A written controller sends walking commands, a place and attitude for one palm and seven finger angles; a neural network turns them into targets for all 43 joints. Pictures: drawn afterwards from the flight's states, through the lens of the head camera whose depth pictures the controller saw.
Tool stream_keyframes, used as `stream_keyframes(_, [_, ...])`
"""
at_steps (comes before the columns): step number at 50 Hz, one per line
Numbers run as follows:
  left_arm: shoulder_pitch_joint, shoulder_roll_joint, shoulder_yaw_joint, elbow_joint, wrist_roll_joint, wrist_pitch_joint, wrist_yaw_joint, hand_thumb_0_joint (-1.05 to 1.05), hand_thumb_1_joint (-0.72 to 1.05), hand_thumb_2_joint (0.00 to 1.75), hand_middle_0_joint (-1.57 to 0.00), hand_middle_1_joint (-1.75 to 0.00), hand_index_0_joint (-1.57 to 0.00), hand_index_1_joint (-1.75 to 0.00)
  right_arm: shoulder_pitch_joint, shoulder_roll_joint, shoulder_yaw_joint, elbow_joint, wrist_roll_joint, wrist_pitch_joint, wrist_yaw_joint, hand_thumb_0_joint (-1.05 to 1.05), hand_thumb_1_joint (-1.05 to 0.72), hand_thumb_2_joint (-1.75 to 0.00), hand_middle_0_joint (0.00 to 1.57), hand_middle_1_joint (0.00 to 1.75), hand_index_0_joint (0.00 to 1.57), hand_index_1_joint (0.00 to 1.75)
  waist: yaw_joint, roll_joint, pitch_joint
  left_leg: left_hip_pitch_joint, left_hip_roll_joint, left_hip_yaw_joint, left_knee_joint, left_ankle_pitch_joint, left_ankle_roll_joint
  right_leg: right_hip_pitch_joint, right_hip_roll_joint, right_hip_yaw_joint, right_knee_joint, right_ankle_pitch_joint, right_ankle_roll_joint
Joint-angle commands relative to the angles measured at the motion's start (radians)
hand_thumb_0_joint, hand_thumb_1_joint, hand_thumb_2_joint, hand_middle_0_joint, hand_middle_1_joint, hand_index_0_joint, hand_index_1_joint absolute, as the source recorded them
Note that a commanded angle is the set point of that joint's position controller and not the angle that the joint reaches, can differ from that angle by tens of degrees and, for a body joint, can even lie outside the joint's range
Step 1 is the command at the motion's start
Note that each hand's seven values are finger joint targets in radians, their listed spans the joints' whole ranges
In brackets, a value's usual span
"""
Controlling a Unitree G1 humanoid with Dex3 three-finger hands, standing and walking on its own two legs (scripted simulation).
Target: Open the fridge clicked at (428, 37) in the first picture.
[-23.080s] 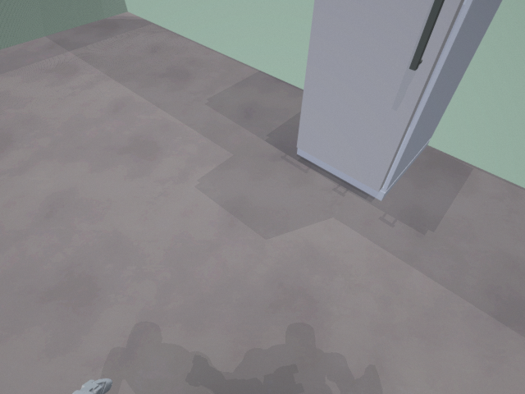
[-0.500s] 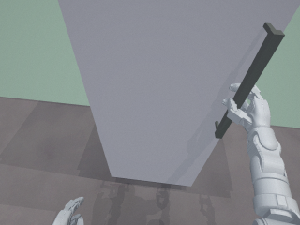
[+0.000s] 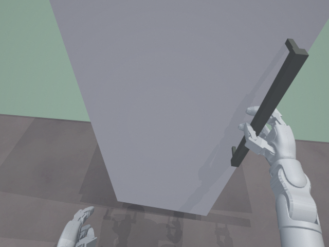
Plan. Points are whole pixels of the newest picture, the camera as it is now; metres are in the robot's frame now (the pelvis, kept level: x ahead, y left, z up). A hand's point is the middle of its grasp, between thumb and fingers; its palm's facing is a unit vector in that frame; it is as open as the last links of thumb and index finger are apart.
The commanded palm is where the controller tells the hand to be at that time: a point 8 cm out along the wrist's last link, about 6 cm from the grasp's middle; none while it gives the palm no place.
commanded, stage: pull the door a little, standing still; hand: right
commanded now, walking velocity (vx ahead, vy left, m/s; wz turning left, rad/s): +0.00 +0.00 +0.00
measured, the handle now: (256, 116) +0.40 -0.20 +0.14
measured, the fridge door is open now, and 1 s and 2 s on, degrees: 4 31 58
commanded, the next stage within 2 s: walk backward, drawing the door open in 0.08 s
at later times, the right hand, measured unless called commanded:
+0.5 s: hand (245, 181) +0.23 -0.14 +0.13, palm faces +0.07 +0.98 -0.19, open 6.5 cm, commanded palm +0.20 -0.19 +0.13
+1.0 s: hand (218, 228) +0.15 -0.07 +0.12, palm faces +0.27 +0.94 -0.22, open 6.7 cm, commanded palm +0.10 -0.11 +0.13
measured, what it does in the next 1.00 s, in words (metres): steps to the left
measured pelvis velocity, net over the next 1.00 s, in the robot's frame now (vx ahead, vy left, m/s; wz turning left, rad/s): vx -0.09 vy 0.11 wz -0.23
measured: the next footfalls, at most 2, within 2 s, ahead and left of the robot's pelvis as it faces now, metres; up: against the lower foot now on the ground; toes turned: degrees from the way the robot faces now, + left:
left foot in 1.16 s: +0.07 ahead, +0.30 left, +0.00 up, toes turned -22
right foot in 1.34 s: -0.07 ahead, +0.12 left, +0.00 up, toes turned -34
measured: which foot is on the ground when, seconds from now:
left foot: down 0.00-0.96, up 0.98-1.00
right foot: down 0.00-1.00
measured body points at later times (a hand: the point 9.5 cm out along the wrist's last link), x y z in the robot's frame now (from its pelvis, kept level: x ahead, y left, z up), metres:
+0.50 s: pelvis -0.04 +0.00 +0.01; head -0.04 +0.02 +0.45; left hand +0.13 +0.23 -0.09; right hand +0.22 -0.19 +0.14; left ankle -0.03 +0.10 -0.74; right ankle -0.05 -0.09 -0.74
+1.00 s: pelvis -0.09 +0.11 -0.01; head -0.06 +0.11 +0.44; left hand +0.11 +0.31 -0.11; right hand +0.13 -0.12 +0.14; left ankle -0.05 +0.12 -0.70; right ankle -0.10 -0.04 -0.74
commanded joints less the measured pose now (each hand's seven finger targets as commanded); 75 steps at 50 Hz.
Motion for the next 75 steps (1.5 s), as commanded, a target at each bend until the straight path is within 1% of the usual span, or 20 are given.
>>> stream_keyframes(1, [-0.064,0.105,0.042,-0.161,-0.001,-0.05,0.006,0.0,0.9,0.9,-0.2,-0.3,-0.2,-0.3,-0.128,-0.121,-0.024,-0.284,0.015,-0.063,0.009,0.0,-0.9,-0.9,0.45,1.4,0.45,1.4,-0.032,0.041,-0.313,0.171,0.024,-0.018,0.029,0.657,-0.008,0.139,-0.026,0.057,0.011,0.712,0.025])
stream_keyframes(8, [-0.12,0.087,0.026,-0.211,0.0,-0.039,0.0,0.0,0.9,0.9,-0.2,-0.3,-0.2,-0.3,0.144,-0.095,-0.01,-0.468,0.026,-0.053,0.02,0.0,-0.9,-0.9,0.45,1.4,0.45,1.4,-0.06,0.053,-0.254,0.199,0.027,-0.018,0.016,0.623,-0.008,0.118,-0.025,0.053,-0.017,0.624,0.019])
stream_keyframes(10, [-0.148,0.106,0.012,-0.212,-0.003,-0.027,0.03,0.0,0.9,0.9,-0.2,-0.3,-0.2,-0.3,-0.253,-0.356,-0.091,-0.618,-0.093,-0.154,-0.096,0.0,-0.9,-0.9,0.45,1.4,0.45,1.4,0.018,-0.007,-0.127,0.07,0.105,-0.165,-0.1,0.578,-0.031,0.103,-0.041,0.053,0.004,0.425,-0.019])
stream_keyframes(14, [-0.137,0.092,0.02,-0.177,0.031,0.018,0.047,0.0,0.9,0.9,-0.2,-0.3,-0.2,-0.3,0.126,-0.122,0.066,-0.417,-0.127,-0.179,-0.163,0.0,-0.9,-0.9,0.45,1.4,0.45,1.4,0.021,0.07,-0.106,0.019,0.138,-0.141,-0.135,0.458,-0.03,0.131,-0.051,0.094,-0.014,0.36,-0.019])
stream_keyframes(21, [-0.163,0.077,0.017,-0.213,0.046,0.064,0.057,0.0,0.9,0.9,-0.2,-0.3,-0.2,-0.3,0.177,-0.103,0.122,-0.529,-0.154,-0.228,-0.199,0.0,-0.9,-0.9,0.45,1.4,0.45,1.4,0.03,0.008,-0.2,0.052,0.078,-0.047,-0.053,0.395,-0.053,0.213,-0.11,0.147,-0.111,0.618,-0.019])
stream_keyframes(32, [-0.193,0.055,0.039,-0.2,0.082,0.049,0.06,0.0,0.9,0.9,-0.2,-0.3,-0.2,-0.3,0.202,-0.065,0.166,-0.604,-0.221,-0.254,-0.229,0.0,-0.9,-0.9,0.45,1.4,0.45,1.4,0.028,-0.058,-0.037,-0.042,0.053,-0.105,0.068,-0.003,-0.039,-0.024,-0.269,0.425,-0.287,0.211,-0.105])
stream_keyframes(41, [-0.15,0.016,0.075,-0.142,0.05,-0.019,0.06,0.0,0.9,0.9,-0.2,-0.3,-0.2,-0.3,0.226,-0.075,0.149,-0.696,-0.222,-0.244,-0.22,0.0,-0.9,-0.9,0.45,1.4,0.45,1.4,0.039,0.187,-0.174,0.018,0.203,-0.129,-0.269,0.078,-0.001,-0.004,-0.015,0.065,0.105,0.057,0.001])
stream_keyframes(45, [-0.096,-0.015,0.071,-0.117,0.041,-0.075,0.066,0.0,0.9,0.9,-0.2,-0.3,-0.2,-0.3,0.212,-0.048,0.159,-0.707,-0.232,-0.244,-0.202,0.0,-0.9,-0.9,0.45,1.4,0.45,1.4,0.058,0.146,-0.129,-0.036,0.15,0.048,-0.177,0.382,-0.122,-0.003,-0.002,-0.038,0.264,-0.093,0.004])
stream_keyframes(47, [-0.009,-0.005,0.071,-0.075,0.037,-0.107,0.078,0.0,0.9,0.9,-0.2,-0.3,-0.2,-0.3,0.182,-0.029,0.21,-0.716,-0.219,-0.244,-0.191,0.0,-0.9,-0.9,0.45,1.4,0.45,1.4,0.163,-0.006,-0.095,-0.329,-0.033,0.145,0.256,0.436,-0.272,0.329,-0.119,0.152,-0.218,0.158,-0.072])
stream_keyframes(48, [-0.066,0.053,0.083,-0.125,0.072,-0.118,0.074,0.0,0.9,0.9,-0.2,-0.3,-0.2,-0.3,0.192,-0.017,0.214,-0.734,-0.21,-0.256,-0.192,0.0,-0.9,-0.9,0.45,1.4,0.45,1.4,0.138,-0.367,-0.091,-0.538,-0.072,-0.011,0.737,-0.107,-0.246,0.321,-0.469,0.721,-0.406,0.407,-0.213])
stream_keyframes(49, [-0.133,0.052,0.075,-0.131,0.105,-0.104,0.062,0.0,0.9,0.9,-0.2,-0.3,-0.2,-0.3,0.243,-0.073,0.166,-0.704,-0.26,-0.271,-0.192,0.0,-0.9,-0.9,0.45,1.4,0.45,1.4,0.037,-0.202,-0.089,-0.425,0.058,-0.243,0.852,-0.156,-0.099,0.153,-0.573,0.893,-0.286,0.463,-0.217])
stream_keyframes(50, [-0.193,0.082,0.086,-0.135,0.099,-0.086,0.053,0.0,0.9,0.9,-0.2,-0.3,-0.2,-0.3,0.2,-0.087,0.162,-0.784,-0.261,-0.275,-0.186,0.0,-0.9,-0.9,0.45,1.4,0.45,1.4,0.01,-0.031,-0.06,-0.411,0.064,-0.256,0.768,-0.13,-0.076,0.156,-0.547,0.77,-0.281,0.453,-0.2])
stream_keyframes(56, [-0.168,0.037,0.075,-0.131,0.045,-0.105,0.057,0.0,0.9,0.9,-0.2,-0.3,-0.2,-0.3,0.216,-0.064,0.143,-0.756,-0.226,-0.252,-0.211,0.0,-0.9,-0.9,0.45,1.4,0.45,1.4,0.034,-0.017,-0.091,0.177,0.007,0.011,-0.028,-0.017,-0.057,-0.225,-0.091,0.186,-0.083,-0.198,0.009])
stream_keyframes(58, [-0.15,-0.013,0.075,-0.127,0.032,-0.099,0.053,0.0,0.9,0.9,-0.2,-0.3,-0.2,-0.3,0.162,-0.126,0.095,-0.824,-0.229,-0.261,-0.212,0.0,-0.9,-0.9,0.45,1.4,0.45,1.4,0.053,0.184,-0.122,0.043,0.206,-0.097,-0.182,-0.042,0.016,-0.154,0.035,0.0,0.277,-0.084,0.063])
stream_keyframes(62, [-0.181,-0.008,0.085,-0.118,0.032,-0.108,0.065,0.0,0.9,0.9,-0.2,-0.3,-0.2,-0.3,0.23,-0.146,0.032,-0.811,-0.216,-0.255,-0.202,0.0,-0.9,-0.9,0.45,1.4,0.45,1.4,0.012,0.215,-0.112,-0.023,0.349,-0.115,-0.093,0.134,0.136,-0.241,-0.049,0.021,0.662,-0.222,0.049])
stream_keyframes(65, [-0.118,-0.007,0.064,-0.119,0.045,-0.122,0.082,0.0,0.9,0.9,-0.2,-0.3,-0.2,-0.3,0.141,-0.07,0.111,-0.828,-0.197,-0.263,-0.175,0.0,-0.9,-0.9,0.45,1.4,0.45,1.4,0.089,0.141,-0.056,-0.185,0.218,0.102,0.271,0.276,0.055,0.034,-0.064,0.048,0.153,-0.005,0.043])
stream_keyframes(67, [-0.1,0.068,0.084,-0.119,0.069,-0.149,0.072,0.0,0.9,0.9,-0.2,-0.3,-0.2,-0.3,0.122,-0.031,0.177,-0.872,-0.216,-0.297,-0.165,0.0,-0.9,-0.9,0.45,1.4,0.45,1.4,0.068,-0.295,-0.066,-0.61,0.023,-0.035,0.763,-0.322,-0.095,0.314,-0.52,0.921,-0.267,0.508,-0.046])
stream_keyframes(68, [-0.104,0.082,0.083,-0.098,0.082,-0.148,0.059,0.0,0.9,0.9,-0.2,-0.3,-0.2,-0.3,0.077,-0.115,0.124,-0.866,-0.256,-0.321,-0.166,0.0,-0.9,-0.9,0.45,1.4,0.45,1.4,0.072,-0.152,-0.076,-0.609,0.068,-0.17,0.818,-0.228,-0.089,0.32,-0.562,0.945,-0.267,0.415,-0.084])
stream_keyframes(69, [-0.164,0.095,0.091,-0.106,0.073,-0.143,0.05,0.0,0.9,0.9,-0.2,-0.3,-0.2,-0.3,0.092,-0.115,0.108,-0.867,-0.245,-0.325,-0.172,0.0,-0.9,-0.9,0.45,1.4,0.45,1.4,0.047,-0.033,-0.084,-0.585,0.079,-0.183,0.772,-0.153,-0.089,0.289,-0.52,0.848,-0.285,0.199,-0.064])
stream_keyframes(75, [-0.165,0.046,0.095,-0.104,0.059,-0.141,0.036,0.0,0.9,0.9,-0.2,-0.3,-0.2,-0.3,0.196,-0.079,0.068,-0.829,-0.214,-0.279,-0.197,0.0,-0.9,-0.9,0.45,1.4,0.45,1.4,0.014,-0.289,-0.11,-0.013,0.032,-0.048,0.288,-0.06,-0.082,-0.059,-0.231,0.297,-0.203,-0.015,-0.02])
